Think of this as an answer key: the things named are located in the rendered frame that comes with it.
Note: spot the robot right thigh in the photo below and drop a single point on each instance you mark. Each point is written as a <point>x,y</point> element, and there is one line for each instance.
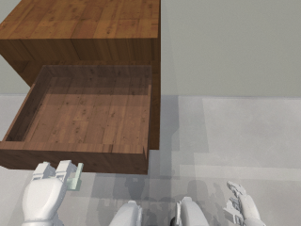
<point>188,213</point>

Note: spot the handle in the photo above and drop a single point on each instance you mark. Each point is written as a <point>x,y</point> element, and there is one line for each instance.
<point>74,184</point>

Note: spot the robot left thigh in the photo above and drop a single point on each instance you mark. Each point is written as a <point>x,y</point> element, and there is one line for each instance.
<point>129,214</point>

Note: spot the robot thigh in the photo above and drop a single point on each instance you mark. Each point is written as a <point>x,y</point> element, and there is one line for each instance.
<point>129,214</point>
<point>188,213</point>

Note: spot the left robot hand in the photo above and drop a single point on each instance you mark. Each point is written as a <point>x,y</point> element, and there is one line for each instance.
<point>43,196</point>

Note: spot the drawer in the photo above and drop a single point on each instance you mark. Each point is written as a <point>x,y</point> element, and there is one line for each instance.
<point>98,115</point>

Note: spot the right robot hand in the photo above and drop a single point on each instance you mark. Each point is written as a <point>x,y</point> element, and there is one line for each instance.
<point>244,207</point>

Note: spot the cabinet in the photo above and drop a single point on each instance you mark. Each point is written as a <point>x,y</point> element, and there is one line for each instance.
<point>86,32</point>

